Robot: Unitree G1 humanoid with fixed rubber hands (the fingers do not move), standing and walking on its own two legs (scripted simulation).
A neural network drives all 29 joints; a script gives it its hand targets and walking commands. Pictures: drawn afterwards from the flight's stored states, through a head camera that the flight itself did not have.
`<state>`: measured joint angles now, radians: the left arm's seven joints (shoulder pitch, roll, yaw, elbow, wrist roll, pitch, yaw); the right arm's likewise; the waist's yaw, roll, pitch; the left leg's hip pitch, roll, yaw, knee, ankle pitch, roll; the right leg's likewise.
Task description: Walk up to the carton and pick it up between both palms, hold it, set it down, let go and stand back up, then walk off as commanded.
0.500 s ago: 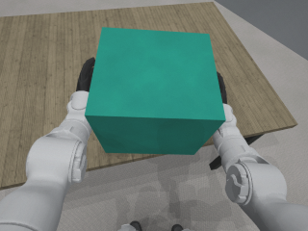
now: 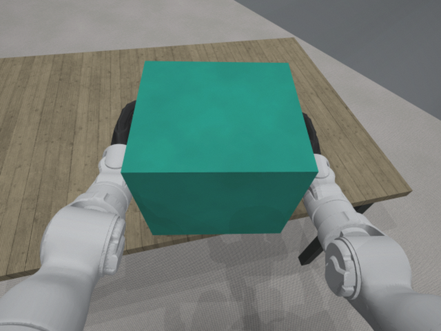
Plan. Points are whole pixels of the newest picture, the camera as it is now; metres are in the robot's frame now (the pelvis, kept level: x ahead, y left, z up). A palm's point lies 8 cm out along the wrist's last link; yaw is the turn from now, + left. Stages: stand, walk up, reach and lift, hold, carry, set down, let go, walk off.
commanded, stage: reach and lift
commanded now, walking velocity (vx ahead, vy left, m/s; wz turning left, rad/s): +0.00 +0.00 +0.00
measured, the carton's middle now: (217, 153) +0.43 +0.00 +0.07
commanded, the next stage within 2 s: none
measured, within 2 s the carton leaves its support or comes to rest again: neither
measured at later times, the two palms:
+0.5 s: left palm (119, 134) +0.41 +0.16 +0.14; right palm (327, 143) +0.39 -0.19 +0.13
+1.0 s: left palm (116, 142) +0.37 +0.16 +0.17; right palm (343, 138) +0.37 -0.20 +0.16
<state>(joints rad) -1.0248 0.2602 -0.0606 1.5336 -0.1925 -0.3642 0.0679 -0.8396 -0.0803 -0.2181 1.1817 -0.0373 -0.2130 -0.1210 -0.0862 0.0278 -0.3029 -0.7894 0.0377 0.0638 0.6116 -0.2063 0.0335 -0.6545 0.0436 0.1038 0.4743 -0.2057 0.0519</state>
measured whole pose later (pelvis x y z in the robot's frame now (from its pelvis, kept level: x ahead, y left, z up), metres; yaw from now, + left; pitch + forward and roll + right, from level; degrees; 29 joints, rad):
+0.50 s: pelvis -0.02 -0.02 +0.01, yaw +1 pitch +14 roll -2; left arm -0.98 0.26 -0.06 1.36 -0.20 -0.10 0.09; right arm -0.84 -0.12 -0.12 1.09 0.08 0.02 -0.12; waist -0.06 0.03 -0.29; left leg -0.62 0.04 0.06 0.54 -0.16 0.03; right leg -0.52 0.04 0.10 0.47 -0.20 0.05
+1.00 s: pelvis -0.03 -0.04 +0.01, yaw +2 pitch +8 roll +0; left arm -0.87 0.26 0.00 1.07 -0.20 0.22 0.11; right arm -0.84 -0.13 -0.08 0.93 0.12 0.31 -0.13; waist -0.02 0.03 -0.24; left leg -0.46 0.02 0.06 0.42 -0.09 0.02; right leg -0.42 0.04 0.10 0.47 -0.19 0.03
